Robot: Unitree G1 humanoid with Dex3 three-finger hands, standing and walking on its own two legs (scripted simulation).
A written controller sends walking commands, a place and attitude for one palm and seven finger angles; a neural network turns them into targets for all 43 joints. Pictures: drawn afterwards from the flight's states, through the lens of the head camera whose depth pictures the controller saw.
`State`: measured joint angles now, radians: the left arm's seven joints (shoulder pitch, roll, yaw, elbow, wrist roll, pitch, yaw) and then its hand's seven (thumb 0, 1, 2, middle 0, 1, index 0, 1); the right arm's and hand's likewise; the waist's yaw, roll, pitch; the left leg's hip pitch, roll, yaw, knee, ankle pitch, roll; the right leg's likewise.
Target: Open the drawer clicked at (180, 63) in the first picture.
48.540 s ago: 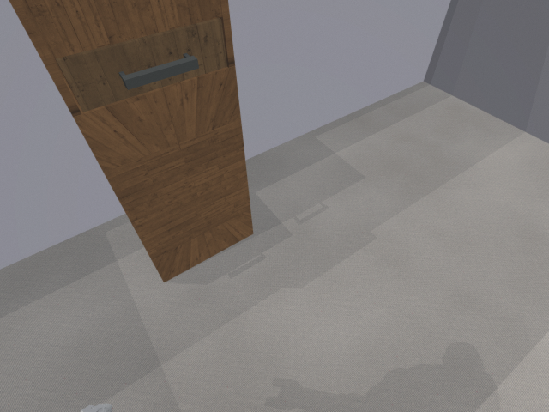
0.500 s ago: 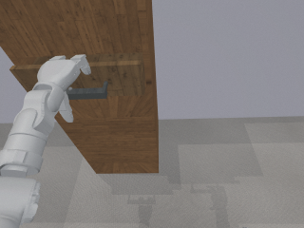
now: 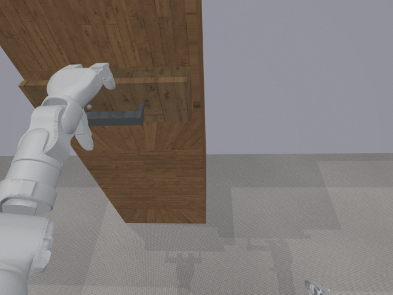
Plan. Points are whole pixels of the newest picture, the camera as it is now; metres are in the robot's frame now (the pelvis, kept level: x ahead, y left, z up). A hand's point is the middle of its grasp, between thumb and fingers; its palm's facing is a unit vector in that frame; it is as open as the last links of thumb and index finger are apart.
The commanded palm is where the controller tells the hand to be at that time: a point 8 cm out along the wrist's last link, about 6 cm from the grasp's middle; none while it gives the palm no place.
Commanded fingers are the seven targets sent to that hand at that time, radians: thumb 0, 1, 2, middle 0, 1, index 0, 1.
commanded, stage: move the hooked fingers above the handle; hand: left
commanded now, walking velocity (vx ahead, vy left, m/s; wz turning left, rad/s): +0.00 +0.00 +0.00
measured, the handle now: (106, 112) +0.49 +0.23 +0.10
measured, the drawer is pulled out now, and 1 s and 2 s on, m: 0.05 0.05 0.05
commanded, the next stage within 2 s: none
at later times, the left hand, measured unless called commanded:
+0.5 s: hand (86, 105) +0.45 +0.24 +0.17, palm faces +0.01 -0.02 -1.00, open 13.8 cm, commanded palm +0.42 +0.25 +0.22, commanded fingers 0.00 -0.50 0.30 -0.30 -1.20 -0.30 -1.20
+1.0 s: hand (86, 107) +0.44 +0.24 +0.17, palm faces +0.00 -0.01 -1.00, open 13.8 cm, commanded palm +0.41 +0.24 +0.22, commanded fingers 0.00 -0.50 0.30 -0.30 -1.20 -0.30 -1.20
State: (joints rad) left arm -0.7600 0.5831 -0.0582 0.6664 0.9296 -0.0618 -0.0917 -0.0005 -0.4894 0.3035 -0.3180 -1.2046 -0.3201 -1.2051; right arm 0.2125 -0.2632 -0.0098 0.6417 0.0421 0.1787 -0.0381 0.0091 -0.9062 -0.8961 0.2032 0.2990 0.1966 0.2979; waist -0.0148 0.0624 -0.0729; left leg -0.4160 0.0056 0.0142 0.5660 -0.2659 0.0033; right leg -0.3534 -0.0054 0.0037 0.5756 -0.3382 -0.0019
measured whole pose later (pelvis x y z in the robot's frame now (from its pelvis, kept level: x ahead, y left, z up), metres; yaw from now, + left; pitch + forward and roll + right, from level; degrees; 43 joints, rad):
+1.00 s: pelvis +0.00 +0.00 +0.00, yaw +0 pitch +6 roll +0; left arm -0.74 0.59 -0.08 0.63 0.92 0.00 -0.12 0.00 -0.49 0.30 -0.32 -1.20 -0.32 -1.21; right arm 0.23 -0.27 -0.02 0.65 0.05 0.19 -0.04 0.01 -0.91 -0.90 0.20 0.30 0.20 0.30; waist -0.02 0.07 -0.08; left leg -0.41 0.01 0.01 0.56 -0.27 0.00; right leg -0.34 0.00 0.00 0.57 -0.34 0.00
